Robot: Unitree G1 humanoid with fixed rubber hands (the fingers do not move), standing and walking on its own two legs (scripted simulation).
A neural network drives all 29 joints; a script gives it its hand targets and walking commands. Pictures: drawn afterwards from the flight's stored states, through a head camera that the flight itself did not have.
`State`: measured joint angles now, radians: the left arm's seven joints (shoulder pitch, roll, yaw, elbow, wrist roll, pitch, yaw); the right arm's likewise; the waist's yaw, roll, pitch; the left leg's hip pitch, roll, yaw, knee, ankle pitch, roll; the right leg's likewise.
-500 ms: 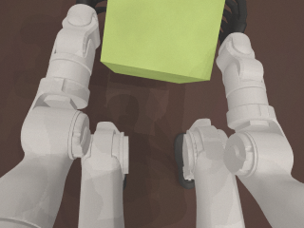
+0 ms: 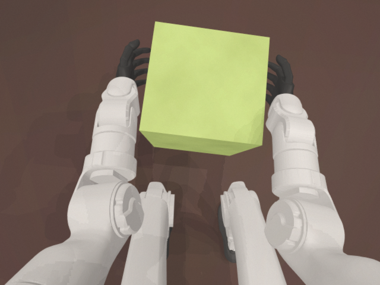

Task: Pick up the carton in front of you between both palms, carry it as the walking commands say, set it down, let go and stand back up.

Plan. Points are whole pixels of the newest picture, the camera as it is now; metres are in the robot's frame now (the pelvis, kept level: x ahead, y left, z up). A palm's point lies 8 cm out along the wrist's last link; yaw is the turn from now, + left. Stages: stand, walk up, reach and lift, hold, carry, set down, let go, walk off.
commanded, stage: reach and lift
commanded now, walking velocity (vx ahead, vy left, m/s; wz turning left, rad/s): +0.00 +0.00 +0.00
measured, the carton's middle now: (200, 103) +0.49 +0.00 -0.12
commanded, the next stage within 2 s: none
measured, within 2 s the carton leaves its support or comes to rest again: neither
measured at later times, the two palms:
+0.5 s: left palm (95, 61) +0.45 +0.15 +0.12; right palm (336, 75) +0.43 -0.15 +0.12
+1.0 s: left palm out of the picture +0.40 +0.15 +0.27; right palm out of the picture +0.40 -0.15 +0.26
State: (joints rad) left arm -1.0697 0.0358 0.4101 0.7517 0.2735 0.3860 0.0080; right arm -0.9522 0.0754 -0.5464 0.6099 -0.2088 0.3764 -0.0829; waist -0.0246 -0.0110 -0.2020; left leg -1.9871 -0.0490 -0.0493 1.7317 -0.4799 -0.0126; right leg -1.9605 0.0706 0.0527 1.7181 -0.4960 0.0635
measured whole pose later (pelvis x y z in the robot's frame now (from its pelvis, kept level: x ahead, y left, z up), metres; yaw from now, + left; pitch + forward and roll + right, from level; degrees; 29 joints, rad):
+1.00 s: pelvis +0.09 +0.00 +0.26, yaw +2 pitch +6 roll +0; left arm -0.30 -0.16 0.28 0.44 0.24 0.46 0.03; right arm -0.28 0.16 -0.32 0.44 -0.23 0.44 -0.02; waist 0.00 0.00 -0.13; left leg -0.45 -0.03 -0.06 0.62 -0.28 0.00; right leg -0.44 0.02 0.08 0.62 -0.29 0.02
